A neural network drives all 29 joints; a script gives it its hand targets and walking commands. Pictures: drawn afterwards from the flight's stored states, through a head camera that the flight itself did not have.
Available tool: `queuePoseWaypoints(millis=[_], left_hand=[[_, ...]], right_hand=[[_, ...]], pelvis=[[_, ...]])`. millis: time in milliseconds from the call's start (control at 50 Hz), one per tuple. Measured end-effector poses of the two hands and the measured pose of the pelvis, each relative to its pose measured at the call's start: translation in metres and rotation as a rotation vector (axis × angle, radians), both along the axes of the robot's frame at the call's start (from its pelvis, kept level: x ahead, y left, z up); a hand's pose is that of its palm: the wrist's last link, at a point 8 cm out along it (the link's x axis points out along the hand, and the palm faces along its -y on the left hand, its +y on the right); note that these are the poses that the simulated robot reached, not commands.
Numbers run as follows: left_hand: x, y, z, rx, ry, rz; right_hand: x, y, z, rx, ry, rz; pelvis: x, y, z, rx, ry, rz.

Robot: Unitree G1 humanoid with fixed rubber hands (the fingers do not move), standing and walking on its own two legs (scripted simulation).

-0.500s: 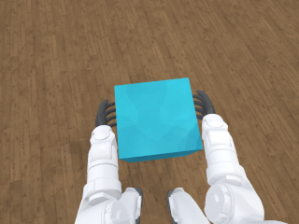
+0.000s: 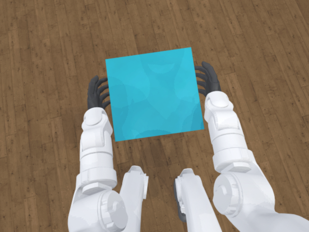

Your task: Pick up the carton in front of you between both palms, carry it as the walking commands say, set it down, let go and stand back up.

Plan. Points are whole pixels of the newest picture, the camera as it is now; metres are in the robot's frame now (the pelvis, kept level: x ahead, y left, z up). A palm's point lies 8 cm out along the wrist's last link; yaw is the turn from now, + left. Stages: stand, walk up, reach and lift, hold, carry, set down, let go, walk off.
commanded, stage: set down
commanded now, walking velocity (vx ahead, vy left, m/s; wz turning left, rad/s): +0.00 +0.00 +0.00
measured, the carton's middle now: (154, 102) +0.45 +0.03 -0.17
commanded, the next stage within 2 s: none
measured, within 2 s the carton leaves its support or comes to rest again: rests again in 1.42 s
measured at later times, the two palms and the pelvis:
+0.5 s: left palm (109, 112) +0.44 +0.19 -0.23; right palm (193, 94) +0.50 -0.10 -0.24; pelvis -0.04 +0.01 -0.12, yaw +0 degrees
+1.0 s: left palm (114, 115) +0.46 +0.20 -0.37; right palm (183, 95) +0.55 -0.08 -0.38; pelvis -0.03 +0.00 -0.21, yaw +1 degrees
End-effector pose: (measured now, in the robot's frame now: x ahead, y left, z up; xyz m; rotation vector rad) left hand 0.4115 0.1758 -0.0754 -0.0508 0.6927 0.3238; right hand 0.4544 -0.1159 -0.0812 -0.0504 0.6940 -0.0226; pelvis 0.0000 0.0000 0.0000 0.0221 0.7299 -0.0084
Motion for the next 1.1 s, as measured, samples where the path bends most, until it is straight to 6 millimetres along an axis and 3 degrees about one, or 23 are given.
queuePoseWaypoints(millis=[240,540,900,980,1100], left_hand=[[0.014,0.006,-0.08,0.0,-0.007,0.027],[0.026,0.015,-0.17,0.002,0.017,0.071],[0.044,0.024,-0.283,-0.009,0.049,0.099],[0.046,0.028,-0.297,-0.019,0.055,0.106],[0.052,0.03,-0.301,-0.023,0.04,0.108]], right_hand=[[0.023,0.007,-0.081,-0.015,-0.009,0.042],[0.052,0.019,-0.167,-0.044,0.012,0.108],[0.088,0.031,-0.282,-0.069,0.051,0.195],[0.092,0.034,-0.299,-0.078,0.06,0.212],[0.097,0.036,-0.303,-0.076,0.051,0.214]], pelvis=[[-0.017,0.004,-0.064,0.006,0.075,-0.004],[-0.039,0.006,-0.133,0.017,0.068,-0.01],[-0.041,0.002,-0.2,0.041,0.035,-0.014],[-0.036,0.001,-0.208,0.041,0.003,-0.01],[-0.03,0.0,-0.217,0.04,-0.003,-0.005]])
